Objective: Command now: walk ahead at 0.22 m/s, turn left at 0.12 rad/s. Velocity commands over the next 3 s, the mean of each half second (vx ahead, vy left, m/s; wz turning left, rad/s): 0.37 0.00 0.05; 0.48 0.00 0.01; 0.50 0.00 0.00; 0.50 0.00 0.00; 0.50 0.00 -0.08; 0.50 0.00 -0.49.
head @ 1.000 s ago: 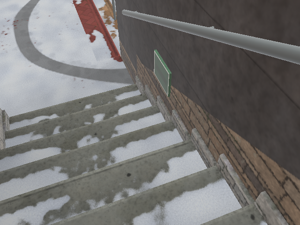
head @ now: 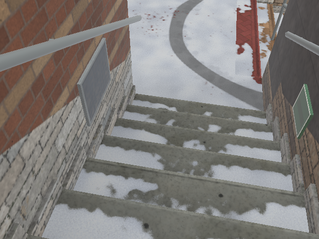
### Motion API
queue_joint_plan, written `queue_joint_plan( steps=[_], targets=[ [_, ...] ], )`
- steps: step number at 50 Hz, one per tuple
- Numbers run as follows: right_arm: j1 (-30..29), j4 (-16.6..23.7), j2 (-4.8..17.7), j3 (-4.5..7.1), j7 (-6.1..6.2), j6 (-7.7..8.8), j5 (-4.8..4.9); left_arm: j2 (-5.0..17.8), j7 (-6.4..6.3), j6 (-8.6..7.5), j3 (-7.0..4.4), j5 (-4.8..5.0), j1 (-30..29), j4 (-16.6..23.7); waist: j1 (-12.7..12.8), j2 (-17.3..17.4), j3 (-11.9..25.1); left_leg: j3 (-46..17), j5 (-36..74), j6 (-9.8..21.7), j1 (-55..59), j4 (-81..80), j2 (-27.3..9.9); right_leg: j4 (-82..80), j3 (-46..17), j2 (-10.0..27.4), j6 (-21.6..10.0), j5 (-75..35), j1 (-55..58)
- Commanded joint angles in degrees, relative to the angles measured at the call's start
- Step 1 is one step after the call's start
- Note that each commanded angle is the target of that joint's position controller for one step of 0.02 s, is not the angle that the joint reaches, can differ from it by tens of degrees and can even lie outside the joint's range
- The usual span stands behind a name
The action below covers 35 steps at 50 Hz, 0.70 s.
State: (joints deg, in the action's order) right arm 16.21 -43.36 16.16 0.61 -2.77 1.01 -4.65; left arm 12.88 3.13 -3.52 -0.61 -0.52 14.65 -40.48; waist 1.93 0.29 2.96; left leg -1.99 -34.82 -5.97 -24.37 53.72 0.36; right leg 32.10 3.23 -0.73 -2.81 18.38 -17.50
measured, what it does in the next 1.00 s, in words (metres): goes down: left foot, then right foot 0.15 m lower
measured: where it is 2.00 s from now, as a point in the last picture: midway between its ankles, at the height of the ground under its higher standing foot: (172, 184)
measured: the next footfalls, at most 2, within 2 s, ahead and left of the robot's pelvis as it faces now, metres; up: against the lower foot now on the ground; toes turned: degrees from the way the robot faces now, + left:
left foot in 0.10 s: +0.00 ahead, +0.10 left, +0.00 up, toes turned +3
right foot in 0.64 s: +0.35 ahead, -0.12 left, -0.15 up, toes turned -4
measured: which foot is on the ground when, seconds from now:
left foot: up 0.00-0.08, down 0.10-0.66, up 0.68-1.00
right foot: down 0.00-0.10, up 0.12-0.62, down 0.64-1.00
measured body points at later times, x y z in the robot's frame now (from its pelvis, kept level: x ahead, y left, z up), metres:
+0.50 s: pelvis +0.13 +0.01 -0.03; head +0.14 +0.01 +0.42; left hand +0.35 +0.20 -0.12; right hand -0.01 -0.17 -0.17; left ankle -0.04 +0.10 -0.73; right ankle +0.31 -0.13 -0.74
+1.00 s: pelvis +0.42 -0.03 -0.19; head +0.42 -0.02 +0.26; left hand +0.32 +0.18 -0.34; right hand +0.61 -0.23 -0.29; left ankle +0.64 +0.13 -0.87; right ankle +0.31 -0.11 -0.88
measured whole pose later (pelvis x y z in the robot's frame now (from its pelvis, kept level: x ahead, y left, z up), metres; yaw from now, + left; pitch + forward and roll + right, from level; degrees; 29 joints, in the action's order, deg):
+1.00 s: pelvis +0.42 -0.03 -0.19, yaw -2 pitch +1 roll -4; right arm 4.8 -47.0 12.7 -2.5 -4.9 3.4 -6.6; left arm 9.2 1.8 -6.6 2.1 -5.9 31.5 -59.2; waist 5.6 3.6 1.5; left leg -5.0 26.8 3.5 -42.4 39.2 -7.0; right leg 43.5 4.7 -6.1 -4.1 33.4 -11.1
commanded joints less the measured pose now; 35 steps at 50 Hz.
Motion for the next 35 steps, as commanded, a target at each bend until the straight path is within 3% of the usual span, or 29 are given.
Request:
queue_joint_plan(
  steps=[1, 2, 3, 4, 5, 6, 7, 8, 9, 10, 11, 12, 14, 15, 16, 17, 18, 19, 20, 23, 25, 27, 29, 30, 31, 32, 33, 34, 35],
  targets=[
    [-5.4, 4.3, 3.5, 0.73, 0.67, 1.8, 0.96, 9.4, -3.42, -1.28, -3.68, 0.61, 2.5, 2.7, 2.6, -5.8, -5.6, 3.9, 0.8, 4.2, -4.3, -17.4, -0.7, -17.9, -23.6, 16.1, -13.5, 20.0, 8.4],
    [-5.1, 3.7, 3.3, 0.67, 0.95, 2.43, 1.85, 9.6, -3.58, -1.15, -3.72, 1.08, 1.1, 2.8, 1.6, -5.8, -5.3, 5.7, 8.0, 6.2, 1.8, -24.8, 0.3, -16.9, -23.0, 15.6, -13.9, 19.3, 7.4],
    [-3.2, 3.0, 2.9, 0.68, 0.92, 3.18, 1.88, 10.4, -2.89, -0.52, -3.88, 0.33, -1.4, 2.9, -0.3, -7.4, -4.5, 7.5, 15.0, 8.1, 10.9, -24.9, 1.6, -16.4, -21.5, 15.0, -14.2, 19.9, 2.1],
    [-1.0, 2.8, 3.2, 0.77, 0.71, 4.1, 1.51, 9.8, -2.29, -0.16, -3.88, -0.81, -4.6, 3.9, -2.7, -7.1, -4.8, 6.8, 16.2, 10.5, 17.9, -26.0, 1.8, -14.5, -20.2, 14.6, -14.4, 17.6, -3.3],
    [4.3, 1.6, 4.1, 1.18, 0.75, 5.04, 0.69, 7.5, -2.0, -0.28, -3.27, -2.12, -6.0, 4.5, -5.7, -5.1, -3.5, 5.2, 16.4, 12.8, 26.2, -25.9, 0.7, -7.2, -16.8, 12.0, -13.2, 14.1, -9.2],
    [13.1, -0.6, 7.2, 2.41, 1.64, 5.76, -0.06, 3.5, -1.38, -0.64, -2.41, -2.94, -8.3, 5.8, -9.6, 3.2, -3.5, -9.0, 13.6, 20.2, 34.1, -31.0, -8.7, 9.1, -9.1, 4.6, -7.9, 12.1, -21.6],
    [18.1, -0.9, 10.5, 3.37, 1.83, 6.38, -0.15, 2.1, -0.74, -1.61, -2.12, -3.65, -10.1, 7.5, -11.0, 10.5, -5.3, -32.8, 18.0, 31.1, 36.2, -40.9, -21.6, 22.6, -5.8, -1.4, -3.0, 15.7, -33.1],
    [17.1, -1.6, 6.9, 2.53, 1.68, 6.13, -0.12, 2.3, -1.08, -2.46, -2.07, -2.98, -9.2, 5.7, -10.5, 2.7, -10.7, -32.8, 12.3, 31.5, 34.7, -44.9, -25.2, 25.5, -13.3, 1.6, -3.1, 12.3, -39.0],
    [12.8, -1.2, 4.0, 1.76, 1.29, 5.88, 0.7, 3.8, -1.87, -2.58, -2.34, -2.88, -7.5, 3.9, -7.6, 0.4, -11.8, -27.2, 8.6, 28.2, 32.0, -44.4, -22.6, 29.0, -12.1, 3.5, -2.4, 6.1, -38.7],
    [10.3, -0.8, 1.6, 0.95, 0.84, 5.64, 0.63, 5.3, -2.52, -2.5, -2.81, -3.44, -6.5, 2.8, -6.2, 0.3, -10.3, -23.0, 9.1, 26.2, 30.6, -44.9, -19.9, 30.2, -11.1, 4.0, -2.3, 2.6, -37.6],
    [9.4, -1.1, -0.4, 0.01, 1.04, 5.61, 0.47, 4.0, -2.57, -2.39, -2.29, -4.73, -6.0, 2.6, -5.2, -0.3, -8.8, -16.2, 13.3, 23.8, 27.4, -44.2, -16.4, 28.5, -10.1, 4.0, -2.2, -1.8, -32.7],
    [7.6, -1.0, -1.0, -0.34, 1.7, 5.34, -0.59, 2.0, -1.64, -1.87, -1.26, -5.46, -4.6, 1.9, -3.2, 0.8, -7.8, -11.1, 21.8, 21.9, 23.2, -42.4, -13.9, 29.0, -9.1, 4.9, -2.1, -7.9, -28.2],
    [9.2, -2.1, 0.0, -0.34, 2.16, 5.42, -0.96, 2.0, 0.5, -0.96, -0.94, -4.35, -5.7, 2.1, -3.9, 1.3, -7.0, -5.9, 29.4, 22.0, 17.2, -41.8, -11.8, 29.5, -5.4, 4.1, -0.8, -14.9, -24.4],
    [11.6, -2.8, -0.2, -0.7, 2.43, 5.9, -1.08, 2.2, 0.97, -0.54, -0.77, -4.46, -7.0, 2.8, -5.1, 1.5, -6.7, -3.9, 29.5, 21.8, 18.4, -40.5, -10.2, 24.7, -5.6, 4.4, 0.0, -22.7, -25.7],
    [15.1, -6.2, -1.6, -1.35, 2.68, 6.34, -1.74, 2.2, 0.75, -0.41, -0.6, -4.08, -9.3, 3.2, -6.0, 1.3, -7.6, -5.7, 29.4, 21.4, 23.7, -38.5, -11.5, 17.9, -9.3, 6.3, 1.4, -29.9, -31.3],
    [18.9, -8.3, -1.4, -1.38, 2.92, 6.5, -1.97, 2.3, 0.25, -0.12, -0.51, -3.57, -10.8, 3.4, -7.5, 2.6, -7.0, -5.8, 29.7, 21.4, 28.1, -36.3, -11.7, 14.2, -9.2, 6.3, 2.7, -33.1, -34.6],
    [21.1, -9.5, -0.9, -1.4, 2.97, 6.58, -1.14, 2.3, -0.05, -0.18, -0.5, -3.19, -11.6, 3.2, -8.6, 1.8, -6.6, -4.2, 29.8, 21.0, 26.9, -35.3, -10.5, 8.1, -7.8, 6.1, 3.3, -38.9, -32.7],
    [20.5, -10.3, -1.2, -1.71, 2.78, 6.35, -1.34, 1.5, -0.13, -0.18, 0.15, -3.25, -13.4, 3.3, -8.3, 1.4, -7.6, -2.9, 28.1, 19.7, 21.9, -32.0, -8.5, 2.2, -7.3, 6.0, 3.1, -45.7, -28.5],
    [21.3, -11.1, -1.7, -2.19, 1.85, 5.67, -1.24, 0.3, 0.0, 0.06, 0.41, -3.83, -14.3, 3.5, -8.4, 2.8, -7.7, -2.5, 26.5, 19.8, 14.1, -32.8, -7.8, 1.8, -4.4, 4.8, 2.5, -46.6, -20.8],
    [19.1, -12.2, -2.0, -2.65, 0.31, 5.45, -1.52, 0.8, 0.59, 0.42, 0.94, -4.49, -14.7, 4.4, -6.9, 2.2, -11.1, -4.7, 21.6, 20.1, 3.4, -29.7, -8.9, 2.2, -4.5, 4.7, 1.2, -41.9, -10.6],
    [21.9, -14.2, -1.4, -2.43, 0.9, 5.58, -1.05, 1.4, 0.48, 0.62, 1.14, -4.67, -18.4, 5.3, -8.6, 0.9, -12.2, -7.0, 21.5, 19.7, 10.2, -25.7, -9.7, -1.8, -4.8, 4.7, 1.4, -35.5, -13.7],
    [26.4, -16.8, -1.7, -2.28, 2.39, 4.95, -0.29, 1.1, 0.53, 0.76, 1.53, -4.73, -21.9, 4.4, -11.8, 0.5, -13.4, -8.8, 22.7, 18.6, 20.2, -20.8, -9.8, -8.9, -5.5, 6.2, 1.3, -32.4, -19.1],
    [25.5, -17.1, -0.7, -1.82, 2.39, 3.75, 0.3, 0.9, 0.41, 0.2, 1.85, -4.85, -21.0, 1.1, -11.8, 0.1, -12.1, -8.9, 25.8, 17.7, 18.4, -16.3, -8.7, -13.1, -3.6, 6.2, 0.8, -30.7, -10.5],
    [23.5, -16.6, 0.4, -1.48, 1.74, 3.27, 0.1, 1.4, 0.2, -0.14, 1.5, -4.6, -16.3, -1.2, -9.5, -1.1, -9.7, -8.0, 29.2, 17.3, 17.6, -11.0, -7.4, -14.4, -2.7, 5.8, 0.4, -30.1, -3.1],
    [20.5, -15.7, 3.0, -0.89, 0.6, 2.98, 0.01, 3.9, -0.24, -0.34, 0.28, -3.64, -7.4, -4.5, -4.5, -4.1, -6.9, -5.2, 35.9, 16.5, 14.6, -3.0, -5.3, -17.1, 0.7, 4.0, -0.3, -34.1, 8.8],
    [19.7, -15.2, 3.5, -1.02, -1.59, 2.4, -1.96, 7.9, -0.54, -0.99, -1.62, -3.92, 7.9, -8.9, 1.8, -6.3, -2.1, -1.6, 39.7, 14.1, 3.2, 10.5, -3.0, -12.3, 1.8, 4.8, -2.1, -39.7, 29.8],
    [27.8, -18.3, -4.9, -2.7, -3.56, 2.65, -2.22, 11.5, 0.41, -0.38, -3.47, -5.03, 28.6, -13.7, 6.7, -16.7, 13.3, 0.6, 6.2, 8.5, -16.8, 43.2, 2.9, 5.3, -6.9, 14.7, -14.5, -73.3, 60.7],
    [32.2, -17.1, -5.2, -2.85, -5.3, 3.23, -0.54, 12.9, 1.41, -0.48, -3.88, -5.72, 35.9, -15.4, 7.1, -15.5, 27.7, -3.2, -13.2, 6.7, -21.9, 62.2, 5.5, 11.4, -17.1, 22.9, -22.4, -86.5, 71.9],
    [18.2, -10.4, -1.2, -1.14, -5.24, 4.02, 1.84, 14.4, 1.16, -0.19, -5.11, -5.67, 30.8, -15.9, 9.1, -7.8, 14.1, -3.0, -10.8, 5.4, -40.6, 64.8, 6.5, 2.7, -27.3, 25.0, -23.7, -61.4, 65.1]
  ],
)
